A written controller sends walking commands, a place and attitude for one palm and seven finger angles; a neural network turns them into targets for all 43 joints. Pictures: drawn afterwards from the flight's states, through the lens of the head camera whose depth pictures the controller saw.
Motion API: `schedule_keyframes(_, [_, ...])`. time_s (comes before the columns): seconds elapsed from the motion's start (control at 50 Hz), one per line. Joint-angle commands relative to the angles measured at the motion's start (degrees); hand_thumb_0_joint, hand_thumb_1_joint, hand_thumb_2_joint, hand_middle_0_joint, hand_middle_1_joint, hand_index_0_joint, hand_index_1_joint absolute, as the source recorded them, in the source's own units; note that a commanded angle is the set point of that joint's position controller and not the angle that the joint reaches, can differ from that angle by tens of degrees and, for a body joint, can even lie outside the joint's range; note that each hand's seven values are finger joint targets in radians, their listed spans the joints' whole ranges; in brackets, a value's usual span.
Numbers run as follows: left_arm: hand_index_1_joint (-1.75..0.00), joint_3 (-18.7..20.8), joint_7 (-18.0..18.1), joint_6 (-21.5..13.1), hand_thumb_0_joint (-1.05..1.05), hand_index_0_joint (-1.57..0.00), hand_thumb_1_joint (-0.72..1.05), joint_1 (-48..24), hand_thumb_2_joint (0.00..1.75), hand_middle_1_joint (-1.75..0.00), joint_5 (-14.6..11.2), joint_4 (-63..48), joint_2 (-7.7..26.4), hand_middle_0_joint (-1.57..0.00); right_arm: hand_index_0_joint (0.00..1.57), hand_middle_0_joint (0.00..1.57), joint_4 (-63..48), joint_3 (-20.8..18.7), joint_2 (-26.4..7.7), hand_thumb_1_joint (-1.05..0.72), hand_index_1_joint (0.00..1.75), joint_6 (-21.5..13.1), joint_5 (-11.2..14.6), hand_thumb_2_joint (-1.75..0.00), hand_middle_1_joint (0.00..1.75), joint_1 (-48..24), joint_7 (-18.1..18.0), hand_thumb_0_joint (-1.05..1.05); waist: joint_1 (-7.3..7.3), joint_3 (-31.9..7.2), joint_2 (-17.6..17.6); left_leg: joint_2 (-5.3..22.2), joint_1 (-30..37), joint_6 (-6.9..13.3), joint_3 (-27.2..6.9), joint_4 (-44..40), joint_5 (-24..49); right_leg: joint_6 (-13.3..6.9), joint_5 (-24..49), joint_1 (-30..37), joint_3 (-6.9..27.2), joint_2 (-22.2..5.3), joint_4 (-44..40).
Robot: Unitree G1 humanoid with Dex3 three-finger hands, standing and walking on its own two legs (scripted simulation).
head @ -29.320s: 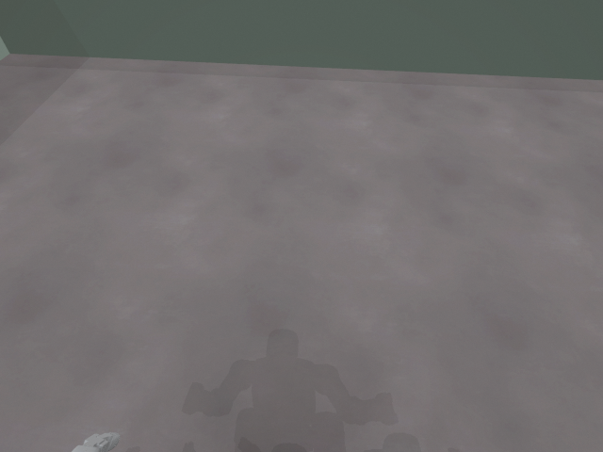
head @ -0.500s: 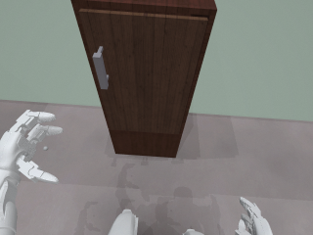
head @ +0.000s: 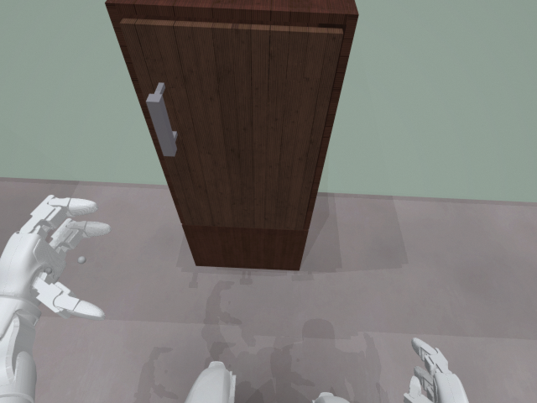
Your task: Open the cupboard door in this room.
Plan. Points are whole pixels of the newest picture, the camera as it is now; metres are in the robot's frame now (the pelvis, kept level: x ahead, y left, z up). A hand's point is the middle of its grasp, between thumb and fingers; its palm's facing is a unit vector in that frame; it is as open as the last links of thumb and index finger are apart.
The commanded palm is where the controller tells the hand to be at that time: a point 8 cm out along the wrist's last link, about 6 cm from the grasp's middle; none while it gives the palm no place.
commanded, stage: move the hooked fingers beside the handle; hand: left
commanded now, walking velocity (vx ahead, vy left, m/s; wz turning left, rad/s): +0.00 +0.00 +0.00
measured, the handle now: (165, 120) +0.60 +0.24 +0.05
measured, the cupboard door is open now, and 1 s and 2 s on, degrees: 0 0 0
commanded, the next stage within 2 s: none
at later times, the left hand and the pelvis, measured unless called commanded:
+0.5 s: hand (102, 209) +0.37 +0.28 +0.07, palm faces +0.00 -1.00 -0.02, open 14.0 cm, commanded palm +0.35 +0.33 +0.07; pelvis +0.00 +0.01 -0.01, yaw -1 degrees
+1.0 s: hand (112, 172) +0.45 +0.29 +0.06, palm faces +0.01 -1.00 +0.00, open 14.0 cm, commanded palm +0.43 +0.33 +0.06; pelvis +0.00 +0.01 -0.02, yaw -2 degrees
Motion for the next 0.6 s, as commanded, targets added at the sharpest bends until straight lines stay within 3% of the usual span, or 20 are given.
schedule_keyframes(0.0, [-1.2, 4.9, 0.3, -3.2, 0.0, -0.3, -0.5, -10.3, 0.3, -1.2, -1.5, -10.6, 14.9, -0.3, 0.2, 0.2, -8.1, -3.8, -8.5, -0.9, 0.3, -2.9, 0.4, -0.9, 0.3, -1.5, -0.6, 0.0, 0.05, -12.9, 3.3, -3.8, 16.6, 3.5, 2.5, -7.4, 4.0, -1.1, 8.8, -1.8, 0.9, 2.2, -11.8])
schedule_keyframes(0.04, [-1.2, 4.6, 0.6, -3.4, 0.0, -0.3, -0.5, -15.6, 0.3, -1.2, -0.8, -10.0, 15.7, -0.3, 0.2, 0.2, -7.4, -3.6, -8.7, -0.9, 0.3, -2.9, 0.4, -0.9, 0.3, -1.5, -0.9, 0.0, -0.95, -11.9, 4.1, -3.6, 16.8, 3.5, 2.1, -7.5, 2.5, -1.2, 7.4, -3.7, 0.5, 2.3, -11.6])
schedule_keyframes(0.08, [-1.2, 3.9, 0.6, -3.7, 0.0, -0.3, -0.5, -20.2, 0.3, -1.2, -0.5, -8.5, 15.6, -0.3, 0.2, 0.2, -6.8, -3.6, -8.8, -0.9, 0.3, -3.0, 0.3, -0.9, 0.3, -1.1, -1.2, 0.0, -1.67, -12.2, 2.5, -3.5, 16.5, 3.5, 1.7, -7.0, 1.7, -1.2, 6.6, -4.7, 0.6, 2.4, -11.2])
schedule_keyframes(0.18, [-1.2, 3.7, 0.3, -3.5, 0.0, -0.3, -0.5, -27.0, 0.3, -1.2, 1.1, -4.0, 17.2, -0.3, 0.2, 0.2, -5.5, -3.6, -9.1, -0.9, 0.3, -2.6, 0.2, -0.9, 0.3, -0.3, -1.5, 0.0, -1.76, -15.0, 4.9, -3.3, 17.5, 3.4, 1.7, -6.1, 3.0, -1.6, 7.9, -5.4, 0.4, 2.2, -10.0])
schedule_keyframes(0.22, [-1.2, 2.6, 0.2, -3.0, 0.0, -0.3, -0.5, -27.6, 0.3, -1.2, 1.8, -2.5, 16.4, -0.3, 0.2, 0.2, -5.5, -3.7, -9.0, -0.9, 0.3, -2.3, 0.2, -0.9, 0.3, 0.0, -1.2, 0.0, -1.59, -15.8, 5.5, -3.4, 18.3, 3.4, 1.6, -6.5, 3.8, -1.6, 9.0, -5.2, 0.1, 2.1, -9.9])
schedule_keyframes(0.26, [-1.2, 4.8, 0.5, -2.4, 0.0, -0.3, -0.5, -28.4, 0.3, -1.2, 1.9, 0.9, 19.1, -0.3, 0.2, 0.2, -5.2, -3.6, -9.4, -0.9, 0.3, -1.7, 0.0, -0.9, 0.3, 0.7, -1.2, 0.0, -1.13, -16.1, 2.8, -3.3, 16.7, 3.5, 1.5, -6.0, 4.5, -1.8, 9.6, -4.2, 0.0, 2.5, -9.5])
schedule_keyframes(0.3, [-1.2, 5.4, 0.8, -2.3, 0.0, -0.3, -0.5, -30.2, 0.3, -1.2, 2.8, 2.0, 20.2, -0.3, 0.2, 0.2, -5.1, -3.7, -9.3, -0.9, 0.3, -1.1, 0.0, -0.9, 0.3, 0.9, -0.8, 0.0, -0.96, -16.8, 5.1, -3.3, 17.0, 3.3, 1.7, -6.1, 4.9, -1.8, 10.1, -4.6, -0.1, 2.2, -9.2])
schedule_keyframes(0.34, [-1.2, 4.6, 1.2, -2.2, 0.0, -0.3, -0.5, -31.6, 0.3, -1.2, 3.0, 2.7, 19.3, -0.3, 0.2, 0.2, -5.2, -3.9, -9.3, -0.9, 0.3, -0.6, 0.0, -0.9, 0.3, 1.3, -0.5, 0.0, -1.44, -17.1, 4.3, -3.2, 17.7, 3.4, 1.7, -6.1, 5.5, -1.6, 10.9, -5.1, -0.2, 2.3, -9.3])
schedule_keyframes(0.38, [-1.2, 6.8, 1.3, -2.5, 0.0, -0.3, -0.5, -31.7, 0.3, -1.2, 3.2, 4.7, 22.0, -0.3, 0.2, 0.2, -5.1, -3.9, -9.6, -0.9, 0.3, 0.0, -0.1, -0.9, 0.3, 2.0, -0.3, 0.0, -1.01, -18.3, 3.5, -3.2, 16.4, 3.5, 1.9, -5.6, 6.6, -1.7, 12.2, -3.8, 0.0, 2.4, -8.9])
schedule_keyframes(0.44, [-1.2, 6.0, 1.3, -3.1, 0.0, -0.3, -0.5, -34.3, 0.3, -1.2, 3.9, 5.6, 21.3, -0.3, 0.2, 0.2, -4.8, -4.2, -9.5, -0.9, 0.3, 0.7, -0.2, -0.9, 0.3, 2.9, 0.2, 0.0, -1.42, -19.1, 5.7, -3.2, 17.6, 3.4, 2.0, -5.5, 7.8, -1.7, 13.4, -4.7, -0.2, 2.5, -8.4])
schedule_keyframes(0.48, [-1.2, 7.5, 1.1, -3.7, 0.0, -0.3, -0.5, -34.2, 0.3, -1.2, 3.8, 6.2, 23.0, -0.3, 0.2, 0.2, -4.7, -4.5, -9.8, -0.9, 0.3, 1.2, -0.2, -0.9, 0.3, 3.7, 0.4, 0.0, -1.33, -20.7, 4.4, -3.0, 17.8, 3.5, 2.0, -5.1, 9.5, -1.7, 15.3, -3.9, -0.3, 2.7, -7.9])
schedule_keyframes(0.5, [-1.2, 6.6, 0.9, -3.7, 0.0, -0.3, -0.5, -34.4, 0.3, -1.2, 3.9, 6.6, 22.1, -0.3, 0.2, 0.2, -4.7, -4.5, -9.7, -0.9, 0.3, 1.5, -0.2, -0.9, 0.3, 3.8, 0.5, 0.0, -1.6, -21.1, 5.1, -3.1, 17.9, 3.6, 2.2, -4.9, 9.6, -1.7, 15.6, -4.1, -0.1, 2.7, -8.0])
schedule_keyframes(0.54, [-1.2, 6.6, 0.7, -3.8, 0.0, -0.3, -0.5, -37.8, 0.3, -1.2, 4.3, 9.2, 22.9, -0.3, 0.2, 0.2, -4.0, -4.5, -10.0, -0.9, 0.3, 2.1, -0.2, -0.9, 0.3, 4.3, 0.6, 0.0, -2.46, -18.7, 4.9, -2.9, 16.7, 3.5, 2.0, -4.8, 8.0, -1.6, 13.9, -6.1, -0.3, 2.7, -8.1])
schedule_keyframes(0.58, [-1.2, 7.4, 0.4, -4.3, 0.0, -0.3, -0.5, -40.8, 0.3, -1.2, 4.5, 11.8, 24.2, -0.3, 0.2, 0.2, -3.4, -4.6, -10.3, -0.9, 0.3, 2.5, -0.2, -0.9, 0.3, 4.9, 0.4, 0.0, -2.99, -19.1, 3.4, -2.8, 15.7, 3.7, 2.0, -4.1, 7.5, -1.5, 13.5, -6.7, -0.1, 2.8, -7.8])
